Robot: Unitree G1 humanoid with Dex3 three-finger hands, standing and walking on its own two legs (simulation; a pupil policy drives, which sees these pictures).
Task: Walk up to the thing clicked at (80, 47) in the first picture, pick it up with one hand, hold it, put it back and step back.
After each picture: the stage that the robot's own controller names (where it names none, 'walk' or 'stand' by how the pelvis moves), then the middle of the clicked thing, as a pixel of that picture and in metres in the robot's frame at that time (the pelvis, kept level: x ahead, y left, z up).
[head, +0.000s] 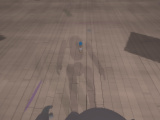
stand; (80, 47) +1.33 +0.26 -0.66
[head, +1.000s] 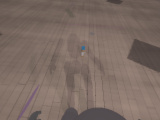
walk; (82, 51) +1.20 +0.14 -0.64
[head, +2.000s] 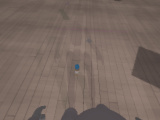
walk; (77, 70) +0.71 +0.18 -0.65
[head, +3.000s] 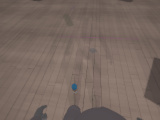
walk; (75, 89) +0.41 +0.21 -0.62
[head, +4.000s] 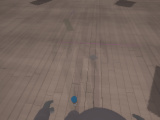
stand; (74, 101) +0.29 +0.18 -0.65
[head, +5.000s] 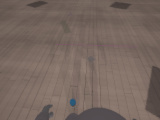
stand; (73, 104) +0.27 +0.19 -0.66
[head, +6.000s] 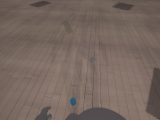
stand; (73, 103) +0.28 +0.19 -0.66
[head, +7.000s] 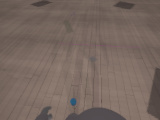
stand; (74, 103) +0.27 +0.19 -0.66
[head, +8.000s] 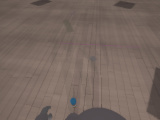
go down; (74, 103) +0.27 +0.18 -0.66
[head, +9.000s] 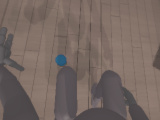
go down; (62, 63) +0.36 +0.21 -0.23
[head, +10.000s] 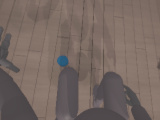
close in; (64, 63) +0.36 +0.21 -0.23
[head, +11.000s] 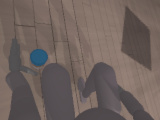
close in; (38, 61) +0.35 +0.25 -0.15
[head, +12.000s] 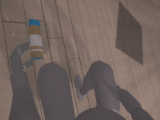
close; (35, 40) +0.50 +0.25 -0.24
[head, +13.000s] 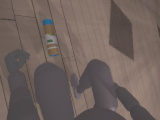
lift; (50, 38) +0.54 +0.12 -0.24
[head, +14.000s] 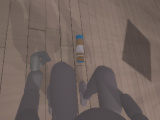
lift; (79, 48) +0.56 -0.01 -0.26
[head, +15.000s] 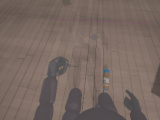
lift; (106, 79) +0.47 -0.23 -0.58
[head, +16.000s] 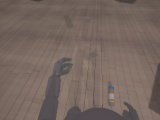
close; (111, 95) +0.42 -0.31 -0.70
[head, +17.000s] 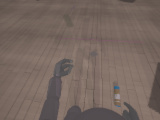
stand; (117, 95) +0.42 -0.39 -0.71
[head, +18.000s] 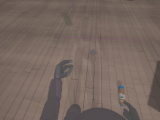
stand; (122, 95) +0.42 -0.46 -0.69
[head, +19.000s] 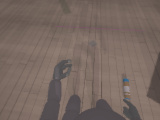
stand; (126, 88) +0.43 -0.52 -0.65
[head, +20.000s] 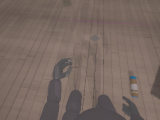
stand; (133, 86) +0.43 -0.58 -0.61
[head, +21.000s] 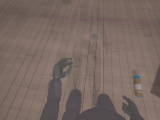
stand; (137, 85) +0.43 -0.62 -0.60
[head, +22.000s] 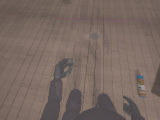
stand; (141, 86) +0.43 -0.65 -0.60
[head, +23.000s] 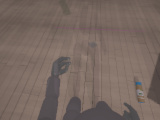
stand; (139, 92) +0.40 -0.69 -0.66
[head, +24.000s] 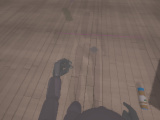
hold; (142, 98) +0.39 -0.71 -0.68
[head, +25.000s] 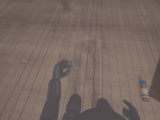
stand; (144, 90) +0.41 -0.72 -0.64
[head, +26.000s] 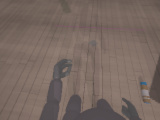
stand; (145, 92) +0.40 -0.74 -0.64
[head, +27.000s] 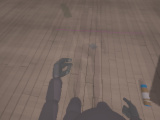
stand; (145, 94) +0.40 -0.74 -0.65
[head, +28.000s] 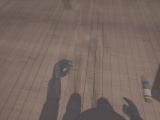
stand; (147, 91) +0.40 -0.74 -0.63
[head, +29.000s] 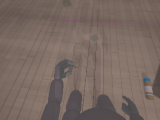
close; (148, 88) +0.42 -0.74 -0.61
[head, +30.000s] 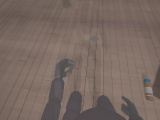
close; (148, 89) +0.41 -0.74 -0.61
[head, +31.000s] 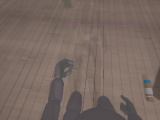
close; (148, 90) +0.41 -0.75 -0.62
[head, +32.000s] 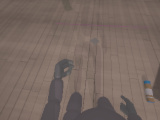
close; (148, 91) +0.41 -0.75 -0.62
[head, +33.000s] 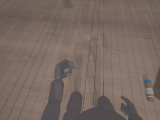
close; (149, 90) +0.41 -0.75 -0.62
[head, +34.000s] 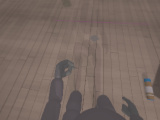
close; (148, 88) +0.42 -0.75 -0.61
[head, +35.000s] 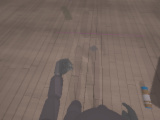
hold; (146, 97) +0.39 -0.76 -0.68
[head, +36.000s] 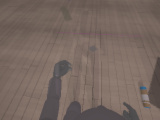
crouch; (145, 96) +0.39 -0.75 -0.69
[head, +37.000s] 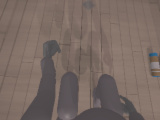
crouch; (154, 64) +0.51 -0.73 -0.38
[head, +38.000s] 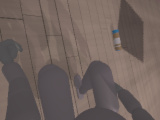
lower; (116, 40) +0.69 -0.63 -0.25
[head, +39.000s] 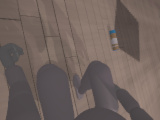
lower; (114, 40) +0.71 -0.62 -0.24
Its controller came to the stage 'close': yes
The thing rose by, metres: 0.00
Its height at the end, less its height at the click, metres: -0.09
